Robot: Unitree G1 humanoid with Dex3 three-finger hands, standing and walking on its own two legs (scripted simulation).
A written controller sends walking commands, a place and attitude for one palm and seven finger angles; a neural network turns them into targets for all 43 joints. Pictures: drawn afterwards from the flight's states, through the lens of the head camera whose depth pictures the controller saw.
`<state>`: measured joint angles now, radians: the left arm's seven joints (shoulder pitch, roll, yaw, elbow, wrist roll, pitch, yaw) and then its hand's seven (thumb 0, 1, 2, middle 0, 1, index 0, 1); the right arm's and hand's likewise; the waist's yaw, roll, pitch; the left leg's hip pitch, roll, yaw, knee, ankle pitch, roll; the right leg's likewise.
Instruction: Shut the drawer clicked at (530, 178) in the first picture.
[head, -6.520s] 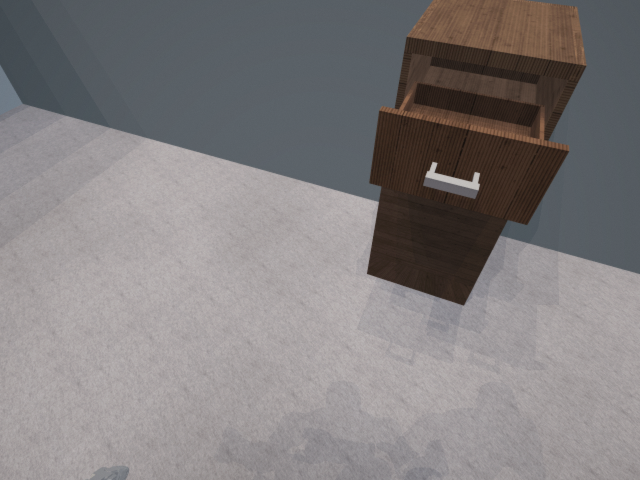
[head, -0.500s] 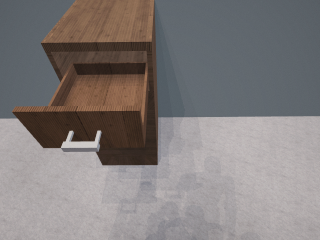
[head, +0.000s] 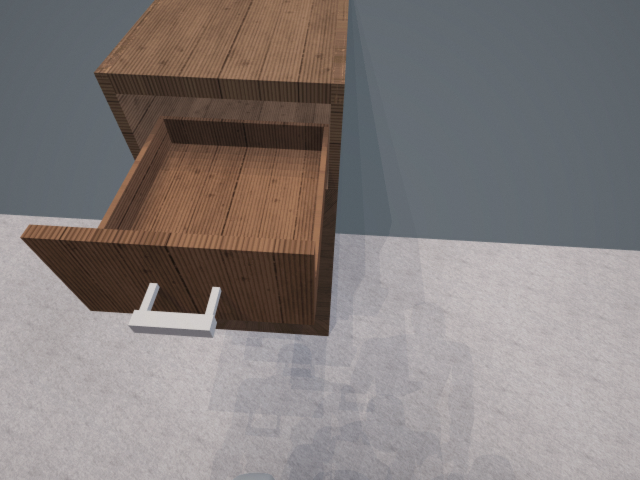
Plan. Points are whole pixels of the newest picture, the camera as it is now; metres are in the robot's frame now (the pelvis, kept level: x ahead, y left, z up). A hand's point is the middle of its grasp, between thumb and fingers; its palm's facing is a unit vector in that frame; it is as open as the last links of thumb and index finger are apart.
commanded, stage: come to a stop and stand still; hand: left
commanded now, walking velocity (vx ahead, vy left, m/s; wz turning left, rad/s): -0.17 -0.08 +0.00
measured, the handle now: (178, 308) +0.30 +0.21 +0.03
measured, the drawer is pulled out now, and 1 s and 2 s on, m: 0.30 0.30 0.29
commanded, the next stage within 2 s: look again from close up in 0.82 s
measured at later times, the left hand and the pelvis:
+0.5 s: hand out of the picture +0.05 +0.15 -0.15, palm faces +0.02 -0.96 -0.27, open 7.3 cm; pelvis +0.00 -0.03 +0.01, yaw -1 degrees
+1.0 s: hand out of the picture -0.01 +0.14 -0.15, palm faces +0.01 -0.98 -0.20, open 7.4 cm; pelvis -0.01 -0.03 +0.02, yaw -1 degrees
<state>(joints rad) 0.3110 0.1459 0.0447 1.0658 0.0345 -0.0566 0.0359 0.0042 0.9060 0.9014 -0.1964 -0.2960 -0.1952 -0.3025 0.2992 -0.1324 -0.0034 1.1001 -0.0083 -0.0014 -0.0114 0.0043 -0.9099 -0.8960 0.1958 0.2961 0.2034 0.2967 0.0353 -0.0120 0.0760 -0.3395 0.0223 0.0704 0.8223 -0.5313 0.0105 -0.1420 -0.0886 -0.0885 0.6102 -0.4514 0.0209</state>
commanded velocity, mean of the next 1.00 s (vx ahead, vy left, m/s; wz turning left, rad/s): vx -0.03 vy -0.03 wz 0.00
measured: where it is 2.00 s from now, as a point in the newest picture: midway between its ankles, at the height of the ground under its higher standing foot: outside the picture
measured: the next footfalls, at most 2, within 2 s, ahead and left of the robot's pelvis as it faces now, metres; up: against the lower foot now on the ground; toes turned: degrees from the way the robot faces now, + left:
left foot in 0.04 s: +0.07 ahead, +0.13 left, +0.00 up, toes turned +4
right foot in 0.34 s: +0.04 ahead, -0.11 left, +0.00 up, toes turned -4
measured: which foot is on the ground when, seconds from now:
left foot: up 0.00-0.02, down 0.04-0.36, up 0.38-0.58, down 0.60-1.00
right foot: down 0.00-0.04, up 0.06-0.32, down 0.34-1.00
